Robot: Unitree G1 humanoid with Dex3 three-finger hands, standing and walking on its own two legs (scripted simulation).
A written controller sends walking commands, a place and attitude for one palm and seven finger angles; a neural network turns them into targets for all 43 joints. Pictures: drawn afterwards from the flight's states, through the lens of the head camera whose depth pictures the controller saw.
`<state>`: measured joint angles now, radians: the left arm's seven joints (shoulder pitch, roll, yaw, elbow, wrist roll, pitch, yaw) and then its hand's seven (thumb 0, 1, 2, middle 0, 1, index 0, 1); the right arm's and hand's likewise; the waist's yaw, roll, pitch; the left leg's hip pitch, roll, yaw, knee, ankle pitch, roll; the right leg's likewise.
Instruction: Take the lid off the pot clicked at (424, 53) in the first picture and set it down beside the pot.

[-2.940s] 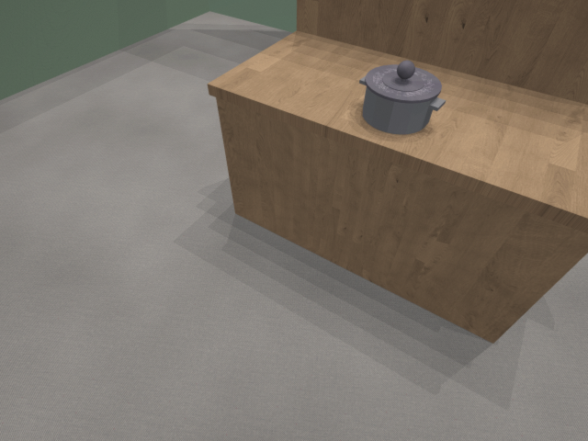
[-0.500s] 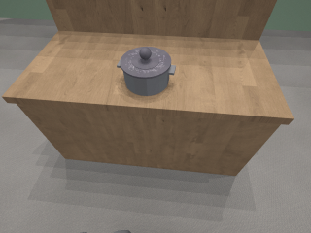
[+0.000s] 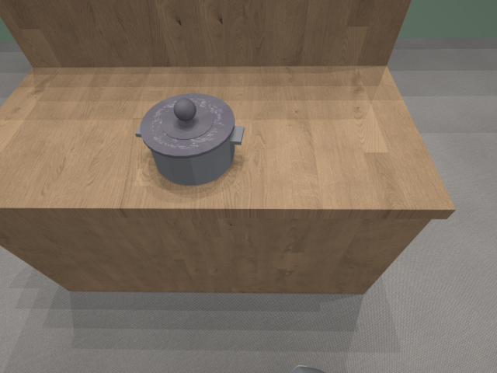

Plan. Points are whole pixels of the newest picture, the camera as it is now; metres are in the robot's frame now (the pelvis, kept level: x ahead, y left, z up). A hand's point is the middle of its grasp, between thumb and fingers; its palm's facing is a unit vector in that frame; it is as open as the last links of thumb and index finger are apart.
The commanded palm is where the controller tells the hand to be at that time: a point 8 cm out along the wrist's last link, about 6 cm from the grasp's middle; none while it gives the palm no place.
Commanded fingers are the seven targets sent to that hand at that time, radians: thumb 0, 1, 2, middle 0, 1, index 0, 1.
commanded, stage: take the last steps up to it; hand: left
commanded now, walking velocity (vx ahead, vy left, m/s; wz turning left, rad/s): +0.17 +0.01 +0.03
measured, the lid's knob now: (185, 109) +0.61 +0.14 +0.06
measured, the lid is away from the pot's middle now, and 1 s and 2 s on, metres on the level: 0.00 0.00 0.00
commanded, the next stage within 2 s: come to a stop and stand still in 0.10 s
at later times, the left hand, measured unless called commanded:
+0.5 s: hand out of the picture +0.08 +0.17 -0.17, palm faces +0.10 -0.98 -0.17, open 7.4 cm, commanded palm none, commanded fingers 0.00 0.90 0.90 -0.20 -0.30 -0.20 -0.30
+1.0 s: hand out of the picture +0.12 +0.17 -0.16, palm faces +0.04 -0.97 -0.23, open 7.4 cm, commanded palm none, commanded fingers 0.00 0.90 0.90 -0.20 -0.30 -0.20 -0.30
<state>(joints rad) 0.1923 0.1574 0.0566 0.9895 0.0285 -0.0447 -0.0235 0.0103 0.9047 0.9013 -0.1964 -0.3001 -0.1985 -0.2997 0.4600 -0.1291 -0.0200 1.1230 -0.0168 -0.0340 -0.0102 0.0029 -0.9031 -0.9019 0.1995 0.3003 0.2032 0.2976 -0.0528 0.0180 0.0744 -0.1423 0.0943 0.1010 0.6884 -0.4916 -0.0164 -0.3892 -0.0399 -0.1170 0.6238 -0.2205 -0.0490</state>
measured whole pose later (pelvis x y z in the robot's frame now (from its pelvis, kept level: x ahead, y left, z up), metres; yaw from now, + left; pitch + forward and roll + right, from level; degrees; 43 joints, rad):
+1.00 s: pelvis +0.08 -0.02 +0.01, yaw +2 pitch -1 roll +0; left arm 0.28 0.19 0.01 0.97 0.03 0.00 0.03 0.01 0.90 0.90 -0.20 -0.30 -0.20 -0.30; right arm 0.38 -0.19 -0.01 1.03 -0.02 0.02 0.00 0.00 -0.91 -0.90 0.19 0.30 0.20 0.30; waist -0.02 0.00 0.01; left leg -0.27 -0.02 0.07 0.59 -0.29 0.05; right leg -0.24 -0.03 -0.04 0.60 -0.33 0.00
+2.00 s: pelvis +0.11 +0.00 +0.02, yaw +2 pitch -1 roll +0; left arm 0.31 0.17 -0.02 1.07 0.02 -0.02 0.04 0.01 0.90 0.90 -0.20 -0.30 -0.20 -0.30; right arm 0.27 -0.15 0.01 1.12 0.00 -0.03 -0.02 0.01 -0.93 -0.90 0.20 0.30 0.20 0.30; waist 0.00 -0.03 0.04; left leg -0.16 -0.03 0.08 0.43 -0.26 0.06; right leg -0.11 -0.04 -0.03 0.41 -0.29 0.03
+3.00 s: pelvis +0.10 +0.03 +0.02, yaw +2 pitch +0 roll -1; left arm 0.35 0.13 -0.02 1.11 0.02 -0.01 0.05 0.01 0.91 0.90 -0.20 -0.30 -0.20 -0.30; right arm 0.32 -0.10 0.01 1.14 0.00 -0.04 -0.03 0.01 -0.91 -0.90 0.20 0.30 0.20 0.30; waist 0.00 -0.04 0.03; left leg -0.17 -0.07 0.10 0.42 -0.24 0.11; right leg -0.13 -0.08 -0.01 0.41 -0.27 0.07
